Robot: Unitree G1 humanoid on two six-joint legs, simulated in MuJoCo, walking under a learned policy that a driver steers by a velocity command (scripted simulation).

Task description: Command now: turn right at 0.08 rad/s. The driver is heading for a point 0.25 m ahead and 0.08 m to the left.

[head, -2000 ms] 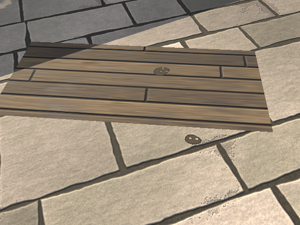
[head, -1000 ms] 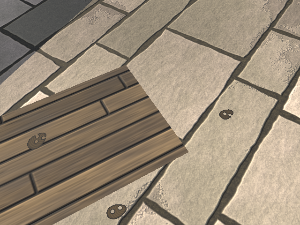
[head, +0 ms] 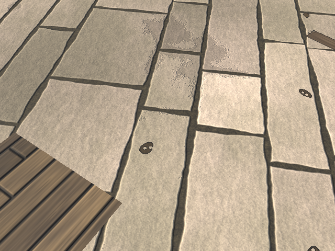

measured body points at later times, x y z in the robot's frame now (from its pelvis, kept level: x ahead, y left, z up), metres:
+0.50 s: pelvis +0.01 +0.02 +0.00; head +0.01 +0.02 +0.45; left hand +0.10 +0.28 -0.13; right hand +0.10 -0.24 -0.13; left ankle +0.00 +0.14 -0.74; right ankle +0.01 -0.10 -0.74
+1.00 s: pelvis +0.01 +0.03 +0.00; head +0.01 +0.03 +0.45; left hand +0.06 +0.28 -0.15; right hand +0.06 -0.23 -0.14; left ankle +0.00 +0.14 -0.74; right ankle +0.01 -0.10 -0.74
